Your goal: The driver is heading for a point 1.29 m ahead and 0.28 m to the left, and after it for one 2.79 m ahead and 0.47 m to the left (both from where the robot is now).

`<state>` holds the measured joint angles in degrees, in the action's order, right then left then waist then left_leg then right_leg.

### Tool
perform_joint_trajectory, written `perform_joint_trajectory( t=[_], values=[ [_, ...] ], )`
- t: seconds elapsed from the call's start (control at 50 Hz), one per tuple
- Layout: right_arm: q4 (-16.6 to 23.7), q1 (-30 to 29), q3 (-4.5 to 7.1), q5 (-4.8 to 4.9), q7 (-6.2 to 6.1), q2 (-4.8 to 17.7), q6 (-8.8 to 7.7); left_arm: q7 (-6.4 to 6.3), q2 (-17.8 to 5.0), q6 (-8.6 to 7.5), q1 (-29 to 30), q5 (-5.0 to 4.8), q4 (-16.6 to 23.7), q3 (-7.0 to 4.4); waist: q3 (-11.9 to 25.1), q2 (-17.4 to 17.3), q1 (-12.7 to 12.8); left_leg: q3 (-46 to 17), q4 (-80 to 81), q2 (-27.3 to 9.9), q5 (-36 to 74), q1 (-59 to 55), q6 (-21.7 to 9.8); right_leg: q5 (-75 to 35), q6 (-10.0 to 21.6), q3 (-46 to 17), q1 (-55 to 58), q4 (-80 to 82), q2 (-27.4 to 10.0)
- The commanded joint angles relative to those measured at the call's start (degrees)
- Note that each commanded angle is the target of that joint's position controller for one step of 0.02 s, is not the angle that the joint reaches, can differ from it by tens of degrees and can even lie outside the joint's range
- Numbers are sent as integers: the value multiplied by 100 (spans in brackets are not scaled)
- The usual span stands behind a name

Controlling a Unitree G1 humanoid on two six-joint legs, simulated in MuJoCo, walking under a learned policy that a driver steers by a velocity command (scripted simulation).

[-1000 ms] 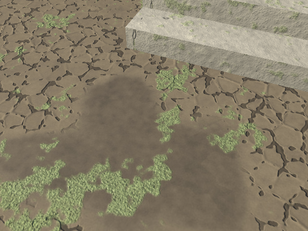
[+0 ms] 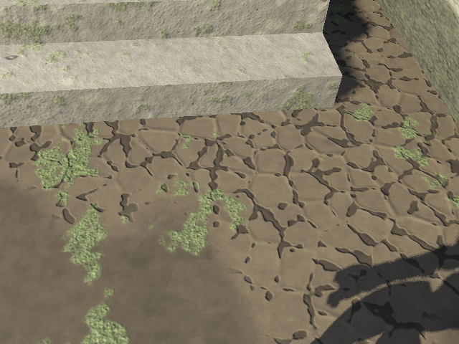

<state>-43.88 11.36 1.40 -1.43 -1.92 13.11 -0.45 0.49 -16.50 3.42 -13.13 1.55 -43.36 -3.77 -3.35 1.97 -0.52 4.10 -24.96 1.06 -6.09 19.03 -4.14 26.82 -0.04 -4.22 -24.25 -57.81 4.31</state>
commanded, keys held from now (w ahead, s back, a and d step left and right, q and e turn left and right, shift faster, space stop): no key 0.20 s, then w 0.80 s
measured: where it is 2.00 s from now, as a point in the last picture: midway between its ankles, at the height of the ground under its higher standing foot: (202, 217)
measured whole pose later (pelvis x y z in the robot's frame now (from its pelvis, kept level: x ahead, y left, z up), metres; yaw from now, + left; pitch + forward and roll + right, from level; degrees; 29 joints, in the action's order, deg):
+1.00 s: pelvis +0.28 +0.04 -0.01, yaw +0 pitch +1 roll +0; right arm -59.0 29.8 0.4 -0.9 -0.4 9.8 -5.2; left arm 2.2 -11.5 -2.3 0.6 1.4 -48.1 -0.7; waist -3.4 1.2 -3.8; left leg 1.7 -8.8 4.4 -20.2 -10.1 -4.4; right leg 3.0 4.7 5.9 -33.9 -34.5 -0.6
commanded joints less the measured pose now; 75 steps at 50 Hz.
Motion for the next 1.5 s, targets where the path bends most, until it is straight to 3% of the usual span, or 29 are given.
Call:
perform_joint_trajectory(
  t=[0.02,0.1,0.14,0.16,0.18,0.2,0.22,0.28,0.34,0.46,0.54,0.56,0.58,0.6,0.62,0.64,0.7,0.78,0.94,1.0,1.04,1.06,1.08,1.1,1.12,1.16,1.2,1.26,1.5],
  values=[
    [258,-78,165,-12,52,741,-40,12,-133,59,-565,-2,110,59,609,-1061,151,-1336,1178,-1283,-582,-134,-890,-5,96,271,646,893,-52],
    [106,137,220,36,111,913,122,3,-119,-30,-624,-34,6,140,527,-919,175,-1409,1058,-1294,-1123,114,-775,-597,326,550,1479,2452,-47],
    [6,343,201,71,110,823,163,-30,-189,-146,-636,34,-24,170,294,-545,222,-1253,844,-1085,-1634,699,-260,-1187,550,162,2122,3737,-243],
    [76,464,117,71,150,488,135,-78,-421,-220,-609,134,77,168,437,370,135,-835,-75,-714,-1836,955,76,-434,704,-1244,2297,4495,-1365],
    [152,265,72,163,123,318,113,-107,-595,-252,-196,50,127,142,-71,1236,83,-218,-404,-38,-1787,675,264,19,1101,-2188,819,4972,-2215],
    [49,139,110,99,136,490,132,-139,-250,-330,98,65,117,244,-291,688,23,-547,-897,-249,-1413,-41,245,-137,1106,-1772,330,4946,-1975],
    [-24,249,100,74,192,396,125,-166,-189,-394,78,35,11,270,-70,690,-68,-426,-970,-80,-1209,-103,210,277,1015,-1524,507,4981,-1712],
    [-164,309,228,-91,287,721,59,-181,-519,-442,-594,-2,-286,124,-133,617,190,-254,-1992,-20,-1627,1233,196,216,1212,-1620,1947,5059,-1620],
    [-120,29,211,-49,322,569,-63,-163,-438,-549,-976,-43,-528,87,-164,337,322,-287,-2081,-176,-1548,1797,249,-295,1368,-1570,2689,5028,-1688],
    [41,-453,177,-6,368,434,-157,-128,-498,-705,-1137,-21,-826,-27,-115,517,396,-116,-1210,-181,-1569,1076,184,-531,1449,-1297,2298,4909,-1701],
    [-325,575,219,12,301,425,-233,-75,-533,-714,-746,-89,-852,-65,-12,132,-258,70,-12,103,-760,-1543,37,-618,1076,-769,513,4122,-1346],
    [-545,1286,305,-7,229,680,-299,-70,-351,-753,-634,-49,-803,-6,280,-281,-568,-481,182,-285,-1116,-2655,-33,-683,884,-400,-192,3269,-1024],
    [-599,2007,453,-81,166,1377,-357,-26,187,-794,-483,-111,-559,149,675,-1649,-865,-2692,1208,-1846,-3024,-3436,-425,-191,555,464,-1179,1294,-302],
    [-720,2165,506,-21,186,1577,-330,-20,-232,-785,-354,1,-506,42,288,-1605,-768,-4156,1822,-2491,-3743,-2899,-872,345,568,445,-1870,215,-114],
    [-594,1593,401,-1,218,1193,-309,27,-391,-762,-320,72,-547,-11,-213,-829,-396,-3703,1762,-2286,-3692,-2345,-890,-110,658,126,-1940,-291,-539],
    [-462,1113,321,18,260,891,-338,107,-290,-767,-399,39,-649,9,-377,-579,-161,-3155,1779,-1974,-3057,-1958,-777,-644,649,110,-1805,-333,-708],
    [-494,950,198,37,269,552,-471,194,-151,-693,-466,85,-811,37,-175,-648,44,-1795,1840,-1329,-704,-1810,-526,-1443,445,377,-1438,-241,-891],
    [-877,1621,143,103,250,486,-531,215,-18,-603,146,90,-630,76,-127,-627,9,-1102,1644,-1159,1675,-2036,-546,-1892,245,663,-1855,-168,-891],
    [-1296,2049,64,63,140,505,-541,195,172,-617,1728,-26,-121,252,-424,-694,-203,-687,1671,-1138,2957,-2078,-481,-2626,366,1081,-1056,2201,-511],
    [-1370,1827,77,40,88,620,-536,92,-19,-660,1204,-24,-255,173,-77,-739,155,-581,857,-1275,4723,-2495,-416,-2145,696,1106,-164,2494,-204],
    [-1386,1663,101,30,83,724,-478,-21,-269,-740,-305,-12,-752,30,717,-664,793,-430,-969,-1137,4986,-2296,-318,-2088,961,1070,1532,2996,-15],
    [-1280,1669,57,68,109,614,-481,-95,-609,-776,-1184,120,-951,-88,1288,-377,1093,-327,-2457,-941,3327,-1233,-283,-1488,1213,172,2953,3062,-869],
    [-1172,2390,-74,240,182,-108,-466,-111,-1152,-769,-1546,263,-963,-225,2071,879,682,-58,-4870,58,-1224,877,-45,-1065,2064,-2729,4625,3272,-2748],
    [-1257,2137,98,129,161,517,-446,-30,-858,-702,-1263,-28,-970,-198,2038,250,744,-700,-5565,272,-2218,1541,-133,-578,2221,-3825,4267,4109,-2775],
    [-1019,1526,141,91,166,589,-462,-15,-611,-706,-545,-118,-896,-128,937,131,434,-774,-5373,-132,-1596,1864,-182,-423,1957,-2725,3319,4334,-2515],
    [-976,1143,137,35,209,433,-454,8,-99,-809,-72,-87,-905,-1,190,-152,113,-727,-4699,-487,-1086,1395,-159,-1403,1562,-1559,1928,4728,-1997],
    [-1050,1338,99,-80,287,169,-294,-24,116,-893,-201,-84,-1098,78,116,-26,-155,-675,-4271,-608,-996,862,-30,-2002,1345,-887,1311,4909,-1666],
    [-957,1027,110,-65,358,125,-162,-25,-107,-1010,-551,-90,-1289,32,-16,22,-211,-549,-3897,-692,-636,1184,78,-2305,1321,-331,1230,5166,-1569],
    [-176,-1269,33,-15,440,87,-199,-195,-131,-1000,-1576,-22,-1646,118,-393,80,369,108,-1211,-401,537,1904,-101,-4218,866,1077,2889,4889,-1704]
  ],
)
